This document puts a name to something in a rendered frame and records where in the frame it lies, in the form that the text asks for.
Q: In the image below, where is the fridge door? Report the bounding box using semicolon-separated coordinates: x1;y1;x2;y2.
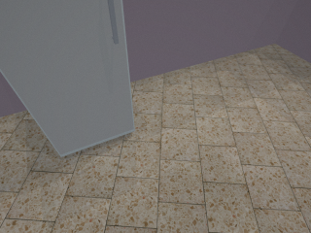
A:
0;0;134;155

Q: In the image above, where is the handle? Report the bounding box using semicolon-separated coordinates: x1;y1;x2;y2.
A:
107;0;119;45

